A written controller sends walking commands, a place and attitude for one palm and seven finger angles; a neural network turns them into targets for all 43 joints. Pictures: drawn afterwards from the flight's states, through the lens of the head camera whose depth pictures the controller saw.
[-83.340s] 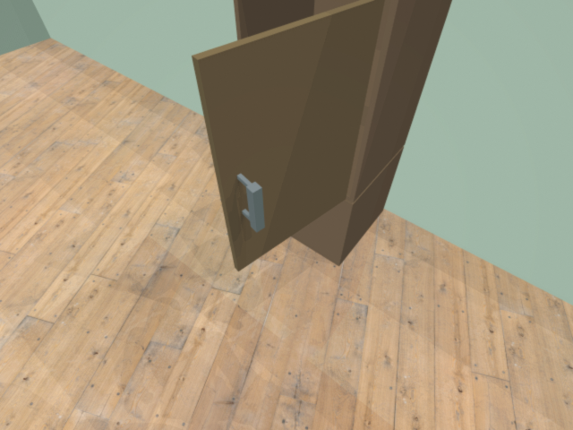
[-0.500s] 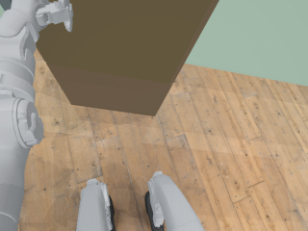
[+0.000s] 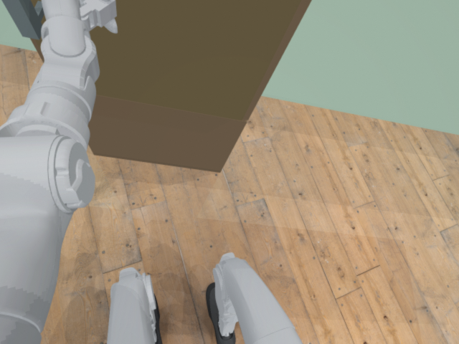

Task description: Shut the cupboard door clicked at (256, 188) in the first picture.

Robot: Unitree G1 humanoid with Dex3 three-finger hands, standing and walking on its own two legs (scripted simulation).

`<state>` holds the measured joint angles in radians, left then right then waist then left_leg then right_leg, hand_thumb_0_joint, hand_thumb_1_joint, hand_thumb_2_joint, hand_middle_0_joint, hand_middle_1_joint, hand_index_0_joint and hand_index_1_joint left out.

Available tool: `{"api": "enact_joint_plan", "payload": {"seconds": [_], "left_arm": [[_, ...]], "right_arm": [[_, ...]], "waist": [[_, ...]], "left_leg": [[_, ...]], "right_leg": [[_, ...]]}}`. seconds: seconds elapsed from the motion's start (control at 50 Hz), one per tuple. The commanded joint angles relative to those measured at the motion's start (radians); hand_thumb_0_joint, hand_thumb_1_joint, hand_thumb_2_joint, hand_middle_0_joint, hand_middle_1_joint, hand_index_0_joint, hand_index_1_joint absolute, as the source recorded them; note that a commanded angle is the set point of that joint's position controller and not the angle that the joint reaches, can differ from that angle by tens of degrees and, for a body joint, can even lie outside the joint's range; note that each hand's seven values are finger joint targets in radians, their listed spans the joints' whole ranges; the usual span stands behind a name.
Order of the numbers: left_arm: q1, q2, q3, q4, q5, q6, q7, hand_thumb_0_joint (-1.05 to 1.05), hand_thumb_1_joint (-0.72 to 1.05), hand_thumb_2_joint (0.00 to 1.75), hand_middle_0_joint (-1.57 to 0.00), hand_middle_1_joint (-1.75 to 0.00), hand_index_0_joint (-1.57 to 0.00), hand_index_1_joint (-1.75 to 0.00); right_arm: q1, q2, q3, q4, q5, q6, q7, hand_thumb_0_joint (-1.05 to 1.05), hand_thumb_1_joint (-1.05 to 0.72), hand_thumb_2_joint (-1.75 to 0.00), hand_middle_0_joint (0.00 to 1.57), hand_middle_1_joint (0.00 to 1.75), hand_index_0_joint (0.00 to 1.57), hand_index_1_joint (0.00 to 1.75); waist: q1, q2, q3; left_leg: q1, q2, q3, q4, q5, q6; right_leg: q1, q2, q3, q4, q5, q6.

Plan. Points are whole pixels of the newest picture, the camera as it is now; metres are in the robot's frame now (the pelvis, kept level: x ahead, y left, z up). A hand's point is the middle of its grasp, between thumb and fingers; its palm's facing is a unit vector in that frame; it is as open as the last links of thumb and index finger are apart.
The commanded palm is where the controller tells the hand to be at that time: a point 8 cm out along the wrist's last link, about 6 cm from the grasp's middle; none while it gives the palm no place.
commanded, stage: pull the fist back off the door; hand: left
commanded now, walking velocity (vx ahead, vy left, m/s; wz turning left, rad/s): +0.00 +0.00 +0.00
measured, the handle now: out of the picture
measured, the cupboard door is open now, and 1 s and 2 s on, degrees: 0 0 0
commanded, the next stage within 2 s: draw the hand back to the body in 0.54 s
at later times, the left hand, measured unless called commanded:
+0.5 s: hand (122, 33) +0.58 +0.07 +0.09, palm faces +0.04 -1.00 -0.04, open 3.1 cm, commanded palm +0.54 +0.10 +0.10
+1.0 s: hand (63, 60) +0.46 +0.12 +0.17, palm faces +0.05 -1.00 -0.05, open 3.1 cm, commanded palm +0.43 +0.17 +0.18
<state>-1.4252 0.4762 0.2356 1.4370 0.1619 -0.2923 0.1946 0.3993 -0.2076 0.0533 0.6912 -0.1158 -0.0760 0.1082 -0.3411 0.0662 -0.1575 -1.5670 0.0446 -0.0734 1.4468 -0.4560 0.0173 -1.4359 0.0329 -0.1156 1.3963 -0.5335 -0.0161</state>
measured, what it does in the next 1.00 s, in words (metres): rises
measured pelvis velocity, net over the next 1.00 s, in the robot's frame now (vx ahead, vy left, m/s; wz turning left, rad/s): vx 0.07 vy -0.02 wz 0.05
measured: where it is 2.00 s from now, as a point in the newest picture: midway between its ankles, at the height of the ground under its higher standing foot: (187, 331)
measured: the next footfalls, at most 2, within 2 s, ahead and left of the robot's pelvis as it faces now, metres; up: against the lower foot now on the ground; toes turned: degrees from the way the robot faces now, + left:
none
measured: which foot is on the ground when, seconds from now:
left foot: down 0.00-1.00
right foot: down 0.00-1.00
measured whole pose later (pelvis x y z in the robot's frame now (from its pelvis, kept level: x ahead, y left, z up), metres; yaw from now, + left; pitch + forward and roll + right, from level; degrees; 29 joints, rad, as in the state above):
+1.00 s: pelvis +0.07 -0.02 +0.11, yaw +3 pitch +17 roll +0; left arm -0.39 0.19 0.12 0.60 -0.14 -0.38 -0.03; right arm 0.33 -0.23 -0.01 0.58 0.03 0.06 0.03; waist -0.06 0.05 -0.13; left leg -0.85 0.04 0.01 0.99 -0.43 -0.01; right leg -0.78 0.03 -0.04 0.99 -0.51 -0.04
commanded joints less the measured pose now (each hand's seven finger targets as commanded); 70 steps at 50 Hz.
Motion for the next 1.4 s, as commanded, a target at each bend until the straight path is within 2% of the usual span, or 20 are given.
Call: {"api": "enact_joint_plan", "payload": {"seconds": [0.0,0.12,0.3,0.34,0.4,0.54,0.64,0.68,0.74,0.8,0.84,0.9,0.94,1.0,1.04,1.14,1.16,1.18,1.24,1.38], "left_arm": [[-0.553,0.085,0.023,-0.209,-0.059,-0.06,-0.064,0.0,0.9,0.9,-1.3,-1.5,-1.3,-1.5],[-0.387,0.045,0.03,-0.266,-0.09,-0.108,-0.073,0.0,0.9,0.9,-1.3,-1.5,-1.3,-1.5],[-0.188,0.022,0.071,-0.482,-0.12,-0.187,-0.06,0.0,0.9,0.9,-1.3,-1.5,-1.3,-1.5],[-0.14,-0.003,0.063,-0.545,-0.126,-0.213,-0.059,0.0,0.9,0.9,-1.3,-1.5,-1.3,-1.5],[-0.017,-0.064,0.037,-0.581,-0.139,-0.228,-0.064,0.0,0.9,0.9,-1.3,-1.5,-1.3,-1.5],[0.025,-0.207,-0.07,-0.595,-0.156,-0.264,-0.072,0.0,0.9,0.9,-1.3,-1.5,-1.3,-1.5],[0.098,-0.201,-0.057,-0.506,-0.152,-0.288,-0.076,0.0,0.9,0.9,-1.3,-1.5,-1.3,-1.5],[0.193,-0.106,0.021,-0.586,-0.156,-0.295,-0.083,0.0,0.9,0.9,-1.3,-1.5,-1.3,-1.5],[0.376,-0.093,0.021,-0.772,-0.189,-0.274,-0.122,0.0,0.9,0.9,-1.3,-1.5,-1.3,-1.5],[0.535,-0.136,-0.031,-0.937,-0.241,-0.213,-0.168,0.0,0.9,0.9,-1.3,-1.5,-1.3,-1.5],[0.59,-0.146,-0.055,-1.019,-0.274,-0.177,-0.196,0.0,0.9,0.9,-1.3,-1.5,-1.3,-1.5],[0.632,-0.181,-0.095,-1.078,-0.311,-0.159,-0.225,0.0,0.9,0.9,-1.3,-1.5,-1.3,-1.5],[0.651,-0.203,-0.14,-1.143,-0.319,-0.165,-0.248,0.0,0.9,0.9,-1.3,-1.5,-1.3,-1.5],[0.761,-0.208,-0.15,-1.082,-0.332,-0.144,-0.278,0.0,0.9,0.9,-1.3,-1.5,-1.3,-1.5],[0.823,-0.181,-0.134,-1.118,-0.344,-0.122,-0.295,0.0,0.9,0.9,-1.3,-1.5,-1.3,-1.5],[0.968,-0.11,-0.069,-1.25,-0.373,-0.08,-0.312,0.0,0.9,0.9,-1.16,-1.35,-1.16,-1.35],[1.0,-0.081,-0.139,-1.299,-0.274,-0.028,-0.251,0.0,0.9,0.9,-1.13,-1.32,-1.13,-1.32],[1.02,-0.096,-0.134,-1.348,-0.273,0.011,-0.214,0.0,0.9,0.9,-1.11,-1.29,-1.11,-1.29],[1.098,-0.038,-0.086,-1.434,-0.254,0.082,-0.152,0.0,0.9,0.9,-1.02,-1.2,-1.02,-1.2],[1.276,-0.071,-0.098,-1.595,-0.236,0.161,-0.111,0.0,0.9,0.9,-0.83,-0.99,-0.83,-0.99]], "right_arm": [[0.23,-0.253,-0.073,-0.031,0.015,0.006,-0.02,0.0,-0.9,-0.9,0.2,0.3,0.2,0.3],[0.242,-0.239,-0.08,-0.047,0.019,0.015,-0.015,0.0,-0.9,-0.9,0.2,0.3,0.2,0.3],[0.229,-0.217,-0.11,-0.075,0.034,0.059,-0.009,0.0,-0.9,-0.9,0.2,0.3,0.2,0.3],[0.222,-0.211,-0.118,-0.08,0.035,0.066,-0.01,0.0,-0.9,-0.9,0.2,0.3,0.2,0.3],[0.207,-0.2,-0.13,-0.083,0.043,0.08,-0.008,0.0,-0.9,-0.9,0.2,0.3,0.2,0.3],[0.173,-0.184,-0.141,-0.074,0.049,0.102,-0.021,0.0,-0.9,-0.9,0.2,0.3,0.2,0.3],[0.138,-0.179,-0.138,-0.078,0.046,0.117,-0.023,0.0,-0.9,-0.9,0.2,0.3,0.2,0.3],[0.111,-0.182,-0.138,-0.113,0.052,0.128,-0.024,0.0,-0.9,-0.9,0.2,0.3,0.2,0.3],[0.076,-0.17,-0.134,-0.181,0.074,0.137,-0.03,0.0,-0.9,-0.9,0.2,0.3,0.2,0.3],[0.045,-0.158,-0.131,-0.221,0.109,0.137,-0.043,0.0,-0.9,-0.9,0.2,0.3,0.2,0.3],[0.029,-0.157,-0.123,-0.235,0.125,0.13,-0.061,0.0,-0.9,-0.9,0.2,0.3,0.2,0.3],[-0.004,-0.156,-0.12,-0.22,0.142,0.11,-0.084,0.0,-0.9,-0.9,0.2,0.3,0.2,0.3],[-0.026,-0.157,-0.119,-0.216,0.148,0.093,-0.096,0.0,-0.9,-0.9,0.2,0.3,0.2,0.3],[-0.062,-0.158,-0.108,-0.205,0.154,0.077,-0.103,0.0,-0.9,-0.9,0.2,0.3,0.2,0.3],[-0.084,-0.162,-0.104,-0.225,0.159,0.071,-0.107,0.0,-0.9,-0.9,0.2,0.3,0.2,0.3],[-0.162,-0.157,-0.087,-0.275,0.167,0.058,-0.117,0.0,-0.9,-0.9,0.2,0.3,0.2,0.3],[-0.219,-0.121,-0.087,-0.295,0.172,0.098,-0.143,0.0,-0.9,-0.9,0.2,0.3,0.2,0.3],[-0.225,-0.119,-0.084,-0.313,0.172,0.111,-0.159,0.0,-0.9,-0.9,0.2,0.3,0.2,0.3],[-0.27,-0.12,-0.071,-0.311,0.169,0.126,-0.194,0.0,-0.9,-0.9,0.2,0.3,0.2,0.3],[-0.319,-0.111,-0.046,-0.3,0.164,0.082,-0.208,0.0,-0.9,-0.9,0.2,0.3,0.2,0.3]], "waist": [[-0.056,0.213,-0.492],[-0.01,0.152,-0.491],[0.083,0.129,-0.614],[0.1,0.129,-0.656],[0.118,0.09,-0.638],[0.092,0.014,-0.536],[0.11,-0.017,-0.502],[0.181,0.016,-0.595],[0.244,0.028,-0.676],[0.25,-0.077,-0.603],[0.246,-0.104,-0.531],[0.232,-0.139,-0.408],[0.229,-0.067,-0.364],[0.243,-0.094,-0.245],[0.267,-0.039,-0.229],[0.321,-0.038,-0.207],[0.339,-0.052,-0.219],[0.325,-0.078,-0.188],[0.34,-0.071,-0.137],[0.347,-0.032,-0.029]], "left_leg": [[0.613,-0.007,-0.085,-0.219,-0.122,0.013],[0.622,-0.005,-0.06,-0.235,-0.044,0.014],[0.735,-0.012,-0.008,-0.246,0.216,0.008],[0.782,-0.017,0.0,-0.247,0.295,0.007],[0.799,-0.023,0.021,-0.258,0.351,0.004],[0.813,-0.036,0.038,-0.264,0.392,0.01],[0.772,-0.047,0.049,-0.258,0.389,0.012],[0.804,-0.051,0.065,-0.284,0.409,0.006],[0.87,-0.058,0.085,-0.332,0.471,0.006],[0.876,-0.06,0.107,-0.406,0.424,0.015],[0.879,-0.062,0.111,-0.452,0.373,0.02],[0.93,-0.054,0.102,-0.508,0.3,0.02],[1.005,-0.052,0.097,-0.534,0.302,0.021],[1.029,-0.047,0.083,-0.587,0.225,0.017],[1.058,-0.053,0.087,-0.616,0.217,0.018],[1.111,-0.052,0.082,-0.689,0.228,0.015],[1.162,-0.054,0.094,-0.755,0.231,0.012],[1.182,-0.051,0.096,-0.78,0.225,0.016],[1.234,-0.048,0.096,-0.838,0.239,0.021],[1.409,-0.035,0.086,-0.967,0.295,0.015]], "right_leg": [[0.085,0.025,0.063,-0.247,-0.001,-0.016],[0.159,0.024,0.062,-0.262,0.045,-0.011],[0.361,0.025,0.076,-0.282,0.232,-0.007],[0.401,0.022,0.079,-0.276,0.313,-0.008],[0.471,0.02,0.083,-0.291,0.406,-0.003],[0.494,0.01,0.093,-0.312,0.511,0.006],[0.521,0.005,0.104,-0.307,0.55,0.007],[0.626,-0.001,0.117,-0.31,0.593,0.004],[0.777,-0.002,0.13,-0.335,0.718,0.003],[0.903,-0.001,0.137,-0.42,0.775,0.019],[0.95,-0.003,0.142,-0.468,0.757,0.023],[0.915,-0.001,0.133,-0.539,0.633,0.031],[0.883,0.0,0.124,-0.565,0.578,0.021],[0.84,0.0,0.108,-0.62,0.429,0.017],[0.869,-0.003,0.113,-0.645,0.401,0.012],[0.953,-0.007,0.101,-0.676,0.381,0.005],[1.017,-0.034,0.158,-0.745,0.373,0.003],[1.035,-0.037,0.152,-0.778,0.362,0.009],[1.103,-0.043,0.15,-0.841,0.372,0.011],[1.166,-0.03,0.101,-0.944,0.394,0.001]]}}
